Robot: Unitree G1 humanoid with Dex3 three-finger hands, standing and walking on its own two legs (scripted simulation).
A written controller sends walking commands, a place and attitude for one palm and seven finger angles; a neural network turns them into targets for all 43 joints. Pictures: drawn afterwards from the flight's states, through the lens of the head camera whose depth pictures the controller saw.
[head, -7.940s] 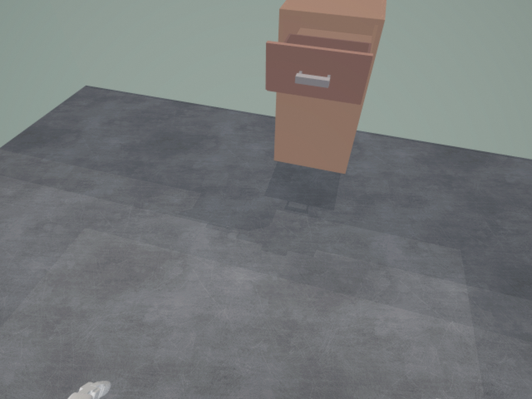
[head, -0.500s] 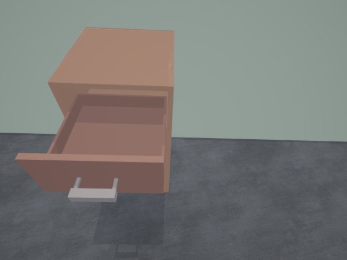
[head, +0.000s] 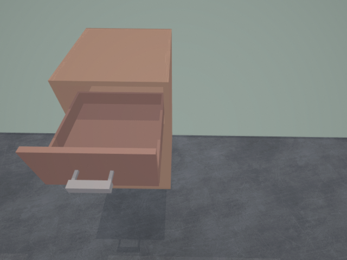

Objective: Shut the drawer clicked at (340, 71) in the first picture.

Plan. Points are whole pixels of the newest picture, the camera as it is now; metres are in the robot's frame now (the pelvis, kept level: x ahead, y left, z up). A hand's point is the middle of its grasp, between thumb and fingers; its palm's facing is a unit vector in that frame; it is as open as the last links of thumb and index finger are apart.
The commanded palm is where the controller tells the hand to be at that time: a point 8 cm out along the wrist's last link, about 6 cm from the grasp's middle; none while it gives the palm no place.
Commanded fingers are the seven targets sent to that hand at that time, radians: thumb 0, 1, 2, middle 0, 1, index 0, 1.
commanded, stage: come to a stop and stand still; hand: left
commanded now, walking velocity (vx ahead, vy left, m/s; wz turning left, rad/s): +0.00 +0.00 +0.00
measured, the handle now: (91, 179) +0.33 +0.26 -0.07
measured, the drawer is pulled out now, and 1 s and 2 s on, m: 0.29 0.29 0.29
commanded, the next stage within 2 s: look again from close up in 0.40 s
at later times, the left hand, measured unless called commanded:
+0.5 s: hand out of the picture -0.06 +0.12 -0.17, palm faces +0.09 -0.99 -0.12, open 7.4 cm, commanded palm none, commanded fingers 0.00 0.90 0.90 -0.20 -0.30 -0.20 -0.30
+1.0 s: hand out of the picture +0.01 +0.18 -0.16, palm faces +0.07 -0.97 -0.25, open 7.3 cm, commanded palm none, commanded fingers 0.00 0.90 0.90 -0.20 -0.30 -0.20 -0.30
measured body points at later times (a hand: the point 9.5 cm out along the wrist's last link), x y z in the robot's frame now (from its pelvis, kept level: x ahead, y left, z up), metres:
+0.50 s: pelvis -0.02 -0.01 +0.00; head -0.02 -0.01 +0.45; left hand -0.06 +0.18 -0.16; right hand -0.09 -0.20 -0.15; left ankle -0.02 +0.10 -0.73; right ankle +0.07 -0.08 -0.73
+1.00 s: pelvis +0.00 +0.00 +0.00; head -0.01 -0.03 +0.45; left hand +0.00 +0.23 -0.14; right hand +0.00 -0.20 -0.17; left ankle -0.02 +0.10 -0.73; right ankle +0.07 -0.08 -0.73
